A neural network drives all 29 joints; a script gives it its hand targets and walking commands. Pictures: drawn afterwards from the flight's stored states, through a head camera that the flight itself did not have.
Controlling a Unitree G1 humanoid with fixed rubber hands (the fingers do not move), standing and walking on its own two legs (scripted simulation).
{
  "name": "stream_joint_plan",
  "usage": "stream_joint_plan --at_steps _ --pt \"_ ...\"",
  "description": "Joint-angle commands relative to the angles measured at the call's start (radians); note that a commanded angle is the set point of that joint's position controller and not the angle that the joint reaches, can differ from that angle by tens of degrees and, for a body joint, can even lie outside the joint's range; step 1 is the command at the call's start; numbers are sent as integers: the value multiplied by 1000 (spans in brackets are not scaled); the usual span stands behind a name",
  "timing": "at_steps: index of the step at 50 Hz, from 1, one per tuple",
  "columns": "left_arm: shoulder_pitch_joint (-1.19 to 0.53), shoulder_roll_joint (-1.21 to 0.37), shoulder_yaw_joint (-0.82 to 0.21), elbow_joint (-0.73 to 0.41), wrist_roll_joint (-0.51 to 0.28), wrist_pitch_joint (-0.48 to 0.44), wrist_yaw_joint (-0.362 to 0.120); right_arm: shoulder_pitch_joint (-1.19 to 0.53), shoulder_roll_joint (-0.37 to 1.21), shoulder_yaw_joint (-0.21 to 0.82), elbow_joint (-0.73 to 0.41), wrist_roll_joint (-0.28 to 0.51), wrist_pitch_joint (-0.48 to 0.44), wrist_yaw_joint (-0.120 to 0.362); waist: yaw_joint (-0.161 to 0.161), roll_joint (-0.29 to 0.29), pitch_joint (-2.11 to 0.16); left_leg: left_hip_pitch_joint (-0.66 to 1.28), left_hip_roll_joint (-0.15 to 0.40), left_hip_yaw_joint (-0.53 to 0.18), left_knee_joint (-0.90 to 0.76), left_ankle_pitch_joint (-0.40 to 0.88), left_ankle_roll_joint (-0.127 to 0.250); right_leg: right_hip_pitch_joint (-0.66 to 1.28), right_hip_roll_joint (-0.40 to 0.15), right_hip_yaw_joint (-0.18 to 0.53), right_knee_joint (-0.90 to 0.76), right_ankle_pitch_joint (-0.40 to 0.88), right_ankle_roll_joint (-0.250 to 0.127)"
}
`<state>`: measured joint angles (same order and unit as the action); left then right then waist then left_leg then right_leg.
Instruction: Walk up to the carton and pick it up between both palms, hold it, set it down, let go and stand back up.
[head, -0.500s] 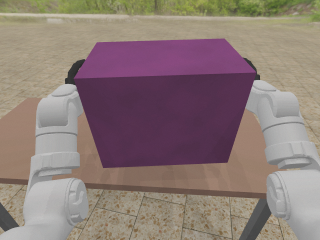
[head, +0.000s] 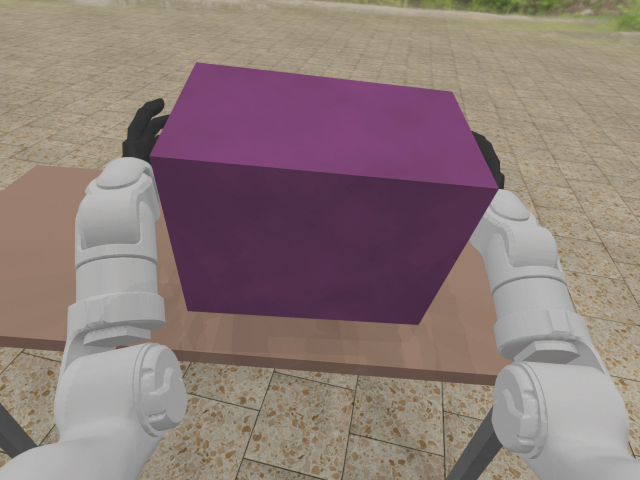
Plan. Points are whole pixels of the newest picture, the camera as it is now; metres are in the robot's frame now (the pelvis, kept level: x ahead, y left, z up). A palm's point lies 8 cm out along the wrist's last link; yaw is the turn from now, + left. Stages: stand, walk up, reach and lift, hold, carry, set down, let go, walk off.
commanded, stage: set down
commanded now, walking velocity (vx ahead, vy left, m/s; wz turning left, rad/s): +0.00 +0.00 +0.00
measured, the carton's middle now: (316, 204) +0.40 +0.01 +0.20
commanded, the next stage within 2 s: none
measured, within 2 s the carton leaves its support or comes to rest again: neither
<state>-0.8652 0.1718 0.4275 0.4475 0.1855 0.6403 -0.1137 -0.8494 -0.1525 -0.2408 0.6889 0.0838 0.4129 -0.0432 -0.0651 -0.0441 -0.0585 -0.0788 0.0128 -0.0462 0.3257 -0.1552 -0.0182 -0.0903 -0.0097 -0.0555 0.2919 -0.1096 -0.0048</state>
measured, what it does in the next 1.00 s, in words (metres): stands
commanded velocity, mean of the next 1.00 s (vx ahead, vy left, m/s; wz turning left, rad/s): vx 0.00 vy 0.00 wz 0.00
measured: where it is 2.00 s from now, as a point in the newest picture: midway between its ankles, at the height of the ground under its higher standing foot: outside the picture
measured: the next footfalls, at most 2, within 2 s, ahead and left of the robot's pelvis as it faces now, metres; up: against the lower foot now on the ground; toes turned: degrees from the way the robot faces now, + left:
none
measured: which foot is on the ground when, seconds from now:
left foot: down 0.00-1.00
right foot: down 0.00-1.00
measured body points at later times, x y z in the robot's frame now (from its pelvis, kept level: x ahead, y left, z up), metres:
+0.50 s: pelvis +0.02 +0.01 +0.00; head -0.01 +0.03 +0.45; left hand +0.43 +0.19 +0.20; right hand +0.40 -0.21 +0.19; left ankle +0.02 +0.13 -0.75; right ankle +0.04 -0.12 -0.75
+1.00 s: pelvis +0.02 +0.01 +0.00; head +0.00 +0.03 +0.45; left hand +0.44 +0.20 +0.17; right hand +0.41 -0.20 +0.15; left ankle +0.02 +0.13 -0.75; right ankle +0.04 -0.12 -0.75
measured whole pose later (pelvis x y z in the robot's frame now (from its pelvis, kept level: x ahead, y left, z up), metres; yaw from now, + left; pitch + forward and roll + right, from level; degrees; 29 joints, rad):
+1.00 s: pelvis +0.02 +0.01 +0.00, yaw +0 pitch -2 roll -1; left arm -0.74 0.18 0.30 0.57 0.08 0.42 -0.07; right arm -0.67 -0.13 -0.23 0.64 0.04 0.28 -0.06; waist -0.06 -0.02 -0.01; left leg -0.11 0.01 -0.04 0.33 -0.18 -0.01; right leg -0.10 -0.01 -0.05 0.24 -0.10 0.01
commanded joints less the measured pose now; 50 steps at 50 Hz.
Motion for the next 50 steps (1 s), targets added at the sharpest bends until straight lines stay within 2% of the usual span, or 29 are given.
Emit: stream_joint_plan --at_steps 1,5,6,8,11,12,13,14,15,18,19,20,22,24,26,27,28,30,32,33,37,39,40,42,43,46,48,49,50 --pt "-706 -500 -494 -271 -183 -81 -103 -919 398 300 -469 138 -183 126 -35 100 -578 81 -48 53 -15 252 -2 244 33 -11 -7 160 2" --pt "-623 -522 -619 -389 -239 -102 -57 -865 388 415 -626 192 -210 119 -10 123 -652 171 -39 42 42 450 -40 206 56 -20 6 246 -16" --pt "-617 -539 -637 -391 -250 -102 -53 -880 401 414 -640 199 -212 114 -24 128 -668 175 -43 30 58 475 -41 187 59 -16 -6 253 -22" --pt "-572 -535 -659 -391 -242 -100 -44 -804 369 410 -625 192 -202 113 -25 133 -603 148 -42 34 41 393 -49 179 55 -15 -17 205 -20" --pt "-591 -521 -681 -452 -272 -101 -38 -761 375 426 -663 214 -192 115 -47 107 -610 160 -37 17 54 424 -52 188 53 -9 -11 250 -19" --pt "-580 -525 -689 -440 -264 -107 -39 -733 369 443 -651 209 -184 118 -40 137 -585 142 -42 22 45 396 -57 181 50 -6 -16 239 -15" --pt "-524 -486 -649 -405 -245 -95 -47 -681 350 424 -592 204 -167 118 -29 105 -530 143 -43 26 31 397 -46 182 48 -11 -21 257 -12" --pt "-526 -493 -665 -432 -256 -93 -51 -704 355 451 -660 217 -170 116 -40 125 -553 127 -50 18 36 426 -45 212 43 1 -13 302 -13" --pt "-501 -490 -625 -395 -242 -89 -58 -713 375 451 -659 200 -159 113 -13 80 -550 102 -60 35 34 415 -32 248 41 16 -16 320 -4" --pt "-513 -489 -626 -416 -248 -107 -56 -695 384 467 -672 217 -164 116 -4 69 -594 92 -61 35 34 409 -36 249 49 7 2 345 2" --pt "-525 -486 -631 -427 -234 -113 -57 -718 382 483 -668 223 -167 118 3 104 -577 106 -58 30 31 435 -39 233 48 12 1 326 -2" --pt "-536 -456 -574 -407 -220 -115 -61 -713 386 486 -663 220 -168 121 36 77 -563 77 -58 43 17 367 -27 265 38 13 -5 305 3" --pt "-557 -497 -611 -416 -238 -124 -63 -727 424 487 -668 210 -172 124 16 69 -614 111 -52 34 39 442 -33 246 51 11 -4 340 -4" --pt "-516 -470 -541 -282 -203 -120 -83 -711 366 424 -575 165 -156 122 -8 21 -465 57 -58 43 -2 316 -23 230 51 -2 -20 260 0" --pt "-499 -491 -553 -271 -221 -136 -88 -733 409 442 -629 168 -176 120 9 34 -497 35 -60 47 -7 291 -11 251 48 14 -14 268 0" --pt "-558 -509 -567 -302 -222 -149 -88 -732 421 437 -606 163 -184 122 -10 72 -516 81 -56 34 13 365 -23 231 50 2 -5 281 5" --pt "-572 -515 -588 -343 -243 -162 -85 -740 430 450 -653 179 -200 126 12 88 -599 121 -57 48 23 418 -27 244 51 1 -8 307 10" --pt "-557 -495 -555 -297 -219 -160 -82 -752 431 440 -626 165 -193 129 13 40 -590 122 -56 42 24 413 -30 229 58 -1 -11 308 4" --pt "-512 -467 -491 -203 -179 -173 -92 -669 408 398 -506 115 -180 126 19 53 -481 73 -53 57 -8 317 -26 244 45 -2 -22 250 3" --pt "-514 -472 -486 -154 -170 -166 -105 -679 411 374 -454 91 -178 129 -16 40 -427 68 -52 46 -11 274 -18 214 48 -2 -25 214 7" --pt "-605 -537 -568 -221 -216 -204 -91 -740 443 367 -495 113 -244 141 -6 145 -544 156 -45 53 20 391 -55 160 60 -23 -26 210 -2" --pt "-602 -545 -604 -245 -234 -232 -77 -714 433 363 -476 100 -261 140 -27 131 -606 232 -31 48 51 503 -77 124 67 -26 -32 242 -7" --pt "-558 -560 -618 -275 -234 -251 -67 -741 452 424 -579 120 -279 141 18 130 -668 229 -38 52 69 569 -76 157 74 -21 -20 308 -5" --pt "-530 -522 -574 -208 -210 -251 -66 -723 420 400 -544 92 -268 135 2 108 -590 202 -34 42 55 543 -78 152 75 -16 -31 282 -2" --pt "-540 -505 -550 -144 -203 -241 -77 -675 413 358 -417 75 -245 129 -21 72 -465 158 -40 56 33 435 -62 149 65 -19 -53 224 4" --pt "-584 -484 -507 -82 -190 -253 -103 -680 467 338 -378 27 -241 127 -12 34 -406 30 -61 79 -41 212 -17 220 41 -15 -36 183 13" --pt "-614 -492 -507 -62 -216 -287 -112 -719 492 337 -413 23 -255 122 -19 8 -449 5 -62 75 -36 193 -7 249 37 -12 -30 207 28" --pt "-618 -503 -502 -39 -219 -298 -113 -791 506 344 -493 25 -275 123 4 27 -561 12 -63 80 -27 200 -5 259 35 -6 -19 224 24" --pt "-700 -533 -549 -116 -238 -326 -96 -812 539 358 -505 32 -305 130 -10 64 -677 42 -63 69 -13 246 -17 235 38 -15 0 254 22"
